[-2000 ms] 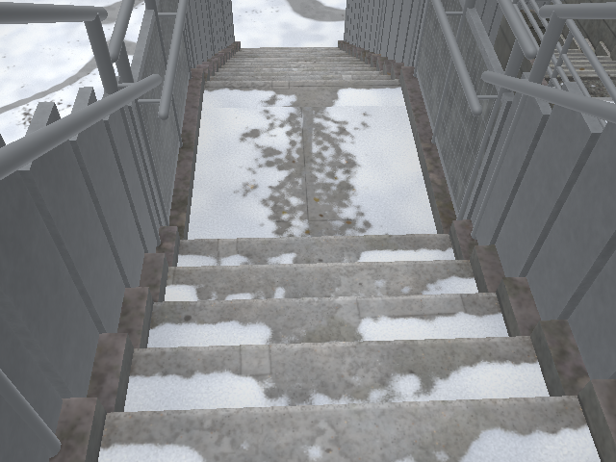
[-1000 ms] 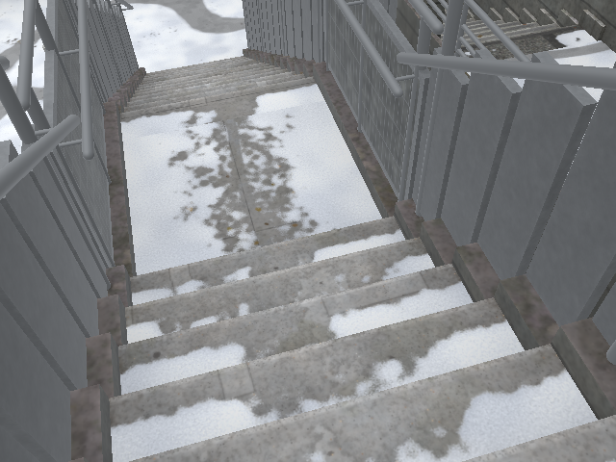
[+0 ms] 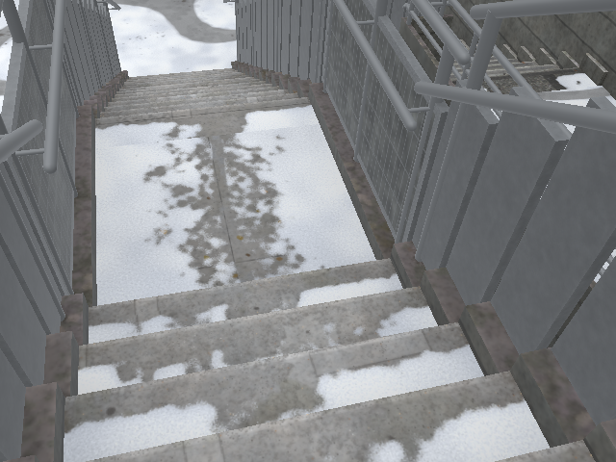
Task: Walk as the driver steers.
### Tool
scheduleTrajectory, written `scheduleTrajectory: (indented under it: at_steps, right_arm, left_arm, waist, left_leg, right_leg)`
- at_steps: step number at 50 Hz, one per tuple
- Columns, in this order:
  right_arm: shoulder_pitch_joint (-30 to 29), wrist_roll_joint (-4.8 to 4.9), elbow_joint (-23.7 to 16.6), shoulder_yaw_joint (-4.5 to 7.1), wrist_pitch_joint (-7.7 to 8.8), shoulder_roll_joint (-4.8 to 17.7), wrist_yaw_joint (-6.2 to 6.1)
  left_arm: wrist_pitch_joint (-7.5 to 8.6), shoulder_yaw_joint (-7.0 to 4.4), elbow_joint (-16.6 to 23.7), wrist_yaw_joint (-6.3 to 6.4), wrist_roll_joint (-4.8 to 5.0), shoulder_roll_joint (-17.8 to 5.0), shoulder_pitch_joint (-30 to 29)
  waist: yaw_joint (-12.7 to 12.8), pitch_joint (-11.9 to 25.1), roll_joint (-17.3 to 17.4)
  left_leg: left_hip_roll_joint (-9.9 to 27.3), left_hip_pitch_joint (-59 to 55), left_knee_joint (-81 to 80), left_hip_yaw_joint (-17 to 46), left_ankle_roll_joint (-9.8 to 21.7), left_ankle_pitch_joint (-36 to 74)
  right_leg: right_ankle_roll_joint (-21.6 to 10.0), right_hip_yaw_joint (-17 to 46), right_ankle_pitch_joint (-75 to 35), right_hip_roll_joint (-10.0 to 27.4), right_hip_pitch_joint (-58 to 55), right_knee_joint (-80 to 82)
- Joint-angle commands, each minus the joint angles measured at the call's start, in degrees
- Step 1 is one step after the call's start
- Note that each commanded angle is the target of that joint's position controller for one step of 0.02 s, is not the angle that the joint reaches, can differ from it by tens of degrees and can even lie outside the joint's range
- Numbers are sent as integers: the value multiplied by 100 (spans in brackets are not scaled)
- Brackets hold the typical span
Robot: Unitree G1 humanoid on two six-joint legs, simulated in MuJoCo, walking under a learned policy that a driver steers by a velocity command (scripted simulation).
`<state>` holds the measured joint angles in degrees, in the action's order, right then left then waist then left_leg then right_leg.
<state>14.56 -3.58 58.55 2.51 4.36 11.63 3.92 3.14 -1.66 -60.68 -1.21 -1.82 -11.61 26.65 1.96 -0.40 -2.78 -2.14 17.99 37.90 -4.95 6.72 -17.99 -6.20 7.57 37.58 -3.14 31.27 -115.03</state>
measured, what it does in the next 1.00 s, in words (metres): goes down: right foot 0.16 m lower, then left foot 0.16 m lower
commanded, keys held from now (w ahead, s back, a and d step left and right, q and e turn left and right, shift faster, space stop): w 0.70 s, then w+q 0.30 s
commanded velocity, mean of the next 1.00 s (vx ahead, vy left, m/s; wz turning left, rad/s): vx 0.50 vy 0.00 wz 0.08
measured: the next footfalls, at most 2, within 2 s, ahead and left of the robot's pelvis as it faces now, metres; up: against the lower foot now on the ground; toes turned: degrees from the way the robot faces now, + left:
right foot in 0.42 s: +0.38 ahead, -0.10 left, -0.16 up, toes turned -4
left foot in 0.92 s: +0.62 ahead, +0.15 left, -0.32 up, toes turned +7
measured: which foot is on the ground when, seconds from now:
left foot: down 0.00-0.42, up 0.44-0.90, down 0.92-1.00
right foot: up 0.00-0.40, down 0.42-0.92, up 0.94-1.00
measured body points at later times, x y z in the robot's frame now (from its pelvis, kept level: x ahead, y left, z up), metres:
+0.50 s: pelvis +0.30 -0.02 -0.15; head +0.31 -0.03 +0.30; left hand +0.43 +0.20 -0.28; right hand +0.18 -0.23 -0.30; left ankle +0.11 +0.10 -0.63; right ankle +0.34 -0.09 -0.88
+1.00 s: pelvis +0.58 +0.05 -0.31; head +0.58 +0.06 +0.14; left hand +0.51 +0.28 -0.46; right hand +0.64 -0.20 -0.45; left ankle +0.58 +0.14 -1.04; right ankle +0.44 -0.10 -0.77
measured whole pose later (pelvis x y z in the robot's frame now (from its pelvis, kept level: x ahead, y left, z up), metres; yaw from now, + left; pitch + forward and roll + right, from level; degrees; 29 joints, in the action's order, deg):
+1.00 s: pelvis +0.58 +0.05 -0.31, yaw +6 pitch -1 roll +0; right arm 17.1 -5.7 58.1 2.2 6.3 13.8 3.8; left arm 4.2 -0.2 -59.2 -6.1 -3.8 -12.2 25.8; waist -0.3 -0.3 -0.6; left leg -1.5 14.4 30.4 -1.3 2.9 -16.5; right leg -0.5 1.1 44.2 0.8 25.2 -107.0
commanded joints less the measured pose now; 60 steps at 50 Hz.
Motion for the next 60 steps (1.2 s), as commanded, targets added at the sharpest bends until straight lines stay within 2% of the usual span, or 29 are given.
scheduleTrajectory:
  at_steps: [1, 7, 8, 9, 10, 11, 15, 16, 17, 18, 19, 23, 24, 25, 26, 30, 33, 34, 35, 36, 37, 38, 45, 47, 48, 50, 52, 56, 60]
  right_arm:
    - [1165, 366, 135, 155, -76, 1018, -330]
    - [956, 447, 241, 53, 130, 770, -573]
    - [1347, -608, 390, -430, 401, -482, -430]
    - [1405, -642, 366, -382, 522, -299, -394]
    - [909, 555, 87, -40, 326, 877, -466]
    - [979, 648, 101, -70, 235, 894, -448]
    - [2099, 139, 521, -131, -103, 364, -534]
    - [2987, -455, 943, -439, 83, 30, -299]
    - [2538, -380, 863, -275, 129, 515, -173]
    - [2076, 153, 578, -81, -73, 647, -511]
    - [2379, 114, 644, -133, -171, 668, -617]
    - [2407, 564, 378, -53, -97, 508, -870]
    - [1606, -101, -315, -356, 171, 112, -77]
    - [968, 46, -326, -218, 280, 365, -15]
    - [777, 344, -195, 138, 105, 1140, -375]
    - [886, 58, -157, -6, -476, 58, -353]
    - [441, 201, -299, 181, -396, 368, -266]
    - [700, -531, -148, -462, -165, -698, 57]
    - [634, -452, -153, -365, -117, -596, 104]
    - [-300, 112, -539, 63, -225, 587, -93]
    - [190, -276, -520, -282, -143, 100, 111]
    - [256, -365, -593, -194, -166, 311, 121]
    - [957, -135, -115, -37, 47, 811, -64]
    - [3251, -188, 569, 315, 50, 1885, -67]
    - [3929, -267, 726, 378, 129, 1898, -26]
    - [2833, -137, 663, 248, 192, 1252, 8]
    - [1250, -300, 308, -295, 162, -161, 5]
    - [228, -281, -455, -211, 400, 742, -184]
    - [2414, 108, -185, -328, 466, 94, -780]
  left_arm:
    - [-111, -158, 642, 343, 137, -712, -682]
    - [-432, -149, 157, 77, -89, -281, -721]
    - [-19, 309, 648, -437, -675, 295, -1430]
    - [124, 202, 666, -545, -598, -14, -1832]
    - [122, 38, 662, -226, -139, -325, -2003]
    - [100, 15, 719, -119, -84, -465, -2319]
    - [-59, 51, 1207, 17, 100, -242, -3393]
    - [-54, 409, 1464, -340, -811, 94, -3084]
    - [-80, 288, 1467, -383, -801, -57, -2782]
    - [-6, 28, 1030, -68, 164, -592, -2880]
    - [7, 59, 796, 24, 262, -482, -2197]
    - [29, -271, 22, -51, 205, -1199, 1186]
    - [51, -320, 119, -339, -572, -1437, 1601]
    - [95, -302, 271, -454, -591, -1052, 303]
    - [-6, -214, 445, -32, 191, -718, -521]
    - [99, -196, 292, 196, 285, -795, -594]
    - [248, -173, 81, 200, 269, -444, -254]
    - [482, 152, 109, -47, -836, 263, -135]
    - [513, 120, 42, -147, -804, 88, -9]
    - [300, -99, 145, 83, 344, -513, -603]
    - [451, 299, -68, -176, -749, 80, 38]
    - [521, 251, -30, -226, -795, -91, -71]
    - [124, -11, -74, -133, -499, -1306, 471]
    - [106, 60, -66, -615, -478, -354, 1266]
    - [210, 119, 568, -714, -212, -246, 117]
    - [395, 7, 1652, -460, 105, -680, -1680]
    - [315, 89, 1363, -170, -268, -365, -1225]
    - [161, 258, 1179, -221, -260, 19, -675]
    - [153, 366, 1579, -144, -401, -423, -2561]
  waist:
    - [-294, -108, 838]
    - [345, -516, 937]
    - [-312, -1315, 172]
    - [-297, -803, 78]
    - [8, 169, 347]
    - [-306, 78, 442]
    - [-1180, -1263, 549]
    - [-935, -1375, 504]
    - [-637, -1435, 534]
    - [-1101, -1228, 343]
    - [-867, -839, 35]
    - [448, 1904, -473]
    - [1088, 2077, -655]
    - [624, 156, 373]
    - [-85, 77, 442]
    - [-637, -437, -282]
    - [-545, -308, -217]
    - [-94, -682, 589]
    - [-250, -504, 255]
    - [-353, -64, -66]
    - [-323, -745, 90]
    - [-504, -833, 24]
    - [-467, -500, 540]
    - [-946, 1525, 2363]
    - [-1514, 1587, 1479]
    - [-1413, 178, 501]
    - [-204, -680, -58]
    - [348, -117, 744]
    - [-1293, -174, -108]
  left_leg:
    - [2769, -1750, -1502, 3007, 1233, 1489]
    - [1314, 512, -1365, 1640, 462, 1889]
    - [928, 686, -787, 1108, 388, 1194]
    - [629, 559, -317, 755, 264, 681]
    - [822, 606, -823, 1167, 276, 362]
    - [793, 846, -671, 1204, 282, 191]
    - [863, -593, 318, 1183, 410, 1057]
    - [1122, -765, 524, 1741, 566, 918]
    - [1417, -975, 483, 1997, 808, 1981]
    - [991, -1175, 1326, 1249, 509, 2617]
    - [857, -1207, 2275, 1199, 455, 3334]
    - [20, 3794, 7688, 904, 41, -3280]
    - [-15, 4720, 7494, 1341, -329, -2319]
    - [477, 5285, 6766, 1374, -232, -1113]
    - [533, 3716, 4880, 1091, -358, -679]
    - [531, 1001, 2438, 649, -677, 925]
    - [686, 1943, 1734, 1047, -384, 3418]
    - [1269, 2289, 355, 1769, -435, 5286]
    - [1058, 1239, 185, 1359, -383, 5192]
    - [381, 466, 324, 487, -419, 5023]
    - [1011, 292, 535, 1164, -342, 4856]
    - [832, 383, 613, 942, -280, 4191]
    - [105, -1680, -1385, -417, -515, 3177]
    - [1734, -5529, -25, 1417, 1641, 7770]
    - [2045, -6363, -78, 2473, 1955, 8142]
    - [2757, -4835, -970, 3682, 1733, 3387]
    - [2054, -997, -1114, 2555, 1140, 2469]
    - [535, 3453, -787, 1119, 841, 3201]
    - [273, -257, 1348, 2021, 231, 264]
  right_leg:
    - [119, -147, -673, 422, 3324, 927]
    - [154, -318, -5529, 874, 689, 5156]
    - [51, 332, -6949, 946, 2042, 6059]
    - [-68, -229, -7856, 697, 1392, 7304]
    - [24, -1102, -7907, 436, -312, 7477]
    - [114, -984, -7587, 510, -795, 7424]
    - [386, -1084, -5977, 590, 282, 8782]
    - [202, -447, -5925, 1063, 280, 9252]
    - [91, -699, -5141, 891, 169, 9087]
    - [241, -1276, -4779, 546, -214, 9550]
    - [226, -1517, -4516, 273, -1077, 9804]
    - [-1176, 1089, -8479, 3002, -7287, 7301]
    - [-2205, 2462, -5234, 3016, -7260, 8401]
    - [-1686, 1822, -3094, 2721, -5255, 9111]
    - [-1182, 868, -3508, 2386, -3748, 9341]
    - [-861, -99, -4854, 1633, -401, 9409]
    - [-700, 100, -3332, 1398, -1228, 8643]
    - [-797, -361, -2824, 1487, -887, 8301]
    - [-884, -474, -2542, 1194, -372, 8228]
    - [-430, -396, -2165, 1032, -273, 8232]
    - [-676, -508, -1747, 1246, 687, 8162]
    - [-788, -335, -1863, 1391, 375, 8150]
    - [-260, -831, -3670, 1186, -1067, 4898]
    - [548, -1385, 451, 101, 1207, -87]
    - [634, -889, 1145, -88, 2984, -951]
    - [544, -243, 188, 552, 4973, 116]
    - [119, 285, -1860, 1391, 3143, 2839]
    - [547, -1206, -4916, 620, -1816, 4743]
    - [870, -269, -7200, 987, 1760, 9184]
Keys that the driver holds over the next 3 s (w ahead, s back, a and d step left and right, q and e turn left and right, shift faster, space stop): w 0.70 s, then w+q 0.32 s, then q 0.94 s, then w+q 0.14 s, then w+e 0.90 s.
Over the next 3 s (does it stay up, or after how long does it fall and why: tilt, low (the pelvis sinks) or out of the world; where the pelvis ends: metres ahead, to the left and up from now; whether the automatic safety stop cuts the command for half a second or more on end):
stays up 1.13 0.25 -0.64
